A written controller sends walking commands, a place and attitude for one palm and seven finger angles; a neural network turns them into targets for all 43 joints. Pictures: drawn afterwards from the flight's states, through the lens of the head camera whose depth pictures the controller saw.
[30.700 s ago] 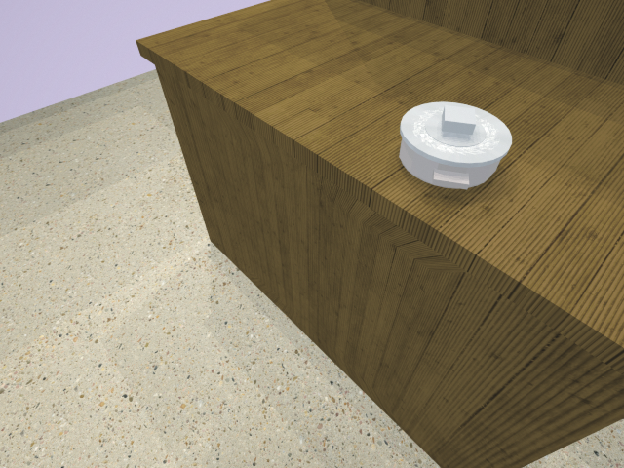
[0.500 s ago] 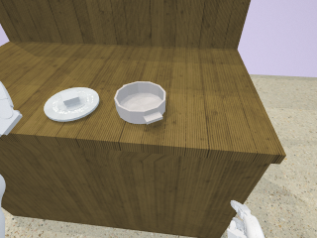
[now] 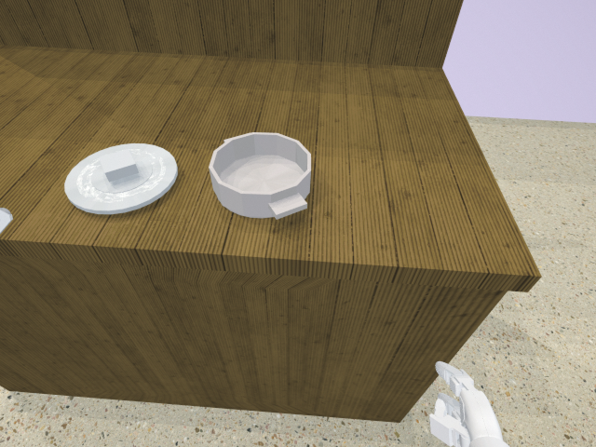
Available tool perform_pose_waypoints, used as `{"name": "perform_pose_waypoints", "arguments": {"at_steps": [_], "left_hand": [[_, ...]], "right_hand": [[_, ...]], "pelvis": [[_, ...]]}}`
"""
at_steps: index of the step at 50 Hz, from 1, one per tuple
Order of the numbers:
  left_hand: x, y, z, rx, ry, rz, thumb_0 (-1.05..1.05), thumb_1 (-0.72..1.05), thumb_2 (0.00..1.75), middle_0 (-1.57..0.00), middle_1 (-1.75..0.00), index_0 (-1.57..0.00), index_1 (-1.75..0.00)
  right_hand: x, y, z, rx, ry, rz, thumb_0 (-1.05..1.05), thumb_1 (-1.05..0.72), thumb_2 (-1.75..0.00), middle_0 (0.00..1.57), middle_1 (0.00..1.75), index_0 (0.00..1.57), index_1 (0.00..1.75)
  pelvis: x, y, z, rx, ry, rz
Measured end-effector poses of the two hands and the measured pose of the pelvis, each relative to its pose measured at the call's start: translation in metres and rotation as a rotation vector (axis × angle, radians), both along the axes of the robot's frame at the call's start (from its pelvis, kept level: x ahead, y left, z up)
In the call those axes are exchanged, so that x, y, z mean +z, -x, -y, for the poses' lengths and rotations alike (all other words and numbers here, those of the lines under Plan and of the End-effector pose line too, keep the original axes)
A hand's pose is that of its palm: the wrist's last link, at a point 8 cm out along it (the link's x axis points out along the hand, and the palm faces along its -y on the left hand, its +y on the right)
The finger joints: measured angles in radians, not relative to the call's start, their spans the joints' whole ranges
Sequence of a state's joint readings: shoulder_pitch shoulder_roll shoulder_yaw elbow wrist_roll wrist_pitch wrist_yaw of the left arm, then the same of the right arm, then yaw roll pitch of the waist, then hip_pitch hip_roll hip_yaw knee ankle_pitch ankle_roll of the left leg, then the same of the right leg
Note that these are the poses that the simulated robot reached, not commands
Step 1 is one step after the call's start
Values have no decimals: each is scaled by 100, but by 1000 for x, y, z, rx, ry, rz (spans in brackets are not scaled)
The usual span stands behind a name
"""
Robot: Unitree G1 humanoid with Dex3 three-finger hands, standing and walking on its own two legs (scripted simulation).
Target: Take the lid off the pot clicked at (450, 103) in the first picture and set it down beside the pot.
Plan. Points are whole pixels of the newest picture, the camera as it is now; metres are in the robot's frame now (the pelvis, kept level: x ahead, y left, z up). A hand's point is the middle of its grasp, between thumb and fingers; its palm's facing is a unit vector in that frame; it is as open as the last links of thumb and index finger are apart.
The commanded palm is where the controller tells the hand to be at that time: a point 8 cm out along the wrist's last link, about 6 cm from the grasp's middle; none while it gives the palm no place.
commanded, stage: step back with the hand held close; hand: left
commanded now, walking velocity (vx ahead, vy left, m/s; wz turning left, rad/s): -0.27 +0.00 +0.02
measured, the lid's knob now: (118, 165) +0.49 +0.35 +0.11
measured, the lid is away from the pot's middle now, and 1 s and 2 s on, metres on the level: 0.23 0.23 0.23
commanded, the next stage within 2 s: stop stepping back and stand still in 1.16 s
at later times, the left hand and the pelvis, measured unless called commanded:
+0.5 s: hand out of the picture +0.13 +0.23 +0.29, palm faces +0.52 -0.77 -0.37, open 7.4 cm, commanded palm +0.06 +0.29 +0.29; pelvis -0.07 +0.01 -0.02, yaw +1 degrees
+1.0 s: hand out of the picture +0.04 +0.22 +0.29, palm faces +0.42 -0.83 -0.36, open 7.4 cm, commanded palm +0.00 +0.30 +0.29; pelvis -0.14 +0.03 -0.02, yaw -2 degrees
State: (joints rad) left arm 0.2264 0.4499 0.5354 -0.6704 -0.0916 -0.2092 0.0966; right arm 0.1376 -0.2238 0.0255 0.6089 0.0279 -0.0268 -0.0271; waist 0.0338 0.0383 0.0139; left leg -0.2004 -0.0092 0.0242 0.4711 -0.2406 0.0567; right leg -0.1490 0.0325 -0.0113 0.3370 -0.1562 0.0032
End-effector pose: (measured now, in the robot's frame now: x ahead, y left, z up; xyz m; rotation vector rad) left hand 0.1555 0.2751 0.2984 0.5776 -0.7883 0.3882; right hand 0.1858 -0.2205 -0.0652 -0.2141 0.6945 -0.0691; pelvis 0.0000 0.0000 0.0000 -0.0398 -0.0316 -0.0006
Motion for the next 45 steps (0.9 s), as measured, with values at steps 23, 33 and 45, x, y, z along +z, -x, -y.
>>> {"name": "perform_pose_waypoints", "arguments": {"at_steps": [23, 33, 45], "left_hand": [[-4, 58, -1, -15, -79, 72, 1, 88, 89, -21, -30, -21, -31], [1, 100, -10, -48, -109, 141, 1, 88, 89, -22, -30, -21, -31], [-9, 123, 4, -122, -63, 72, 1, 89, 90, -21, -30, -20, -31]], "right_hand": [[-30, 103, -1, -114, -17, -71, 1, -90, -90, 20, 30, 20, 30], [-19, 136, -5, -129, 49, -39, 1, -90, -90, 20, 30, 20, 30], [-13, 160, -13, -97, 5, 17, 1, -90, -90, 20, 30, 20, 30]], "pelvis": [[-17, 61, -10, 12, 22, -34], [-16, 89, -23, 7, 43, -36], [-15, 133, -18, -53, 40, -57]]}}
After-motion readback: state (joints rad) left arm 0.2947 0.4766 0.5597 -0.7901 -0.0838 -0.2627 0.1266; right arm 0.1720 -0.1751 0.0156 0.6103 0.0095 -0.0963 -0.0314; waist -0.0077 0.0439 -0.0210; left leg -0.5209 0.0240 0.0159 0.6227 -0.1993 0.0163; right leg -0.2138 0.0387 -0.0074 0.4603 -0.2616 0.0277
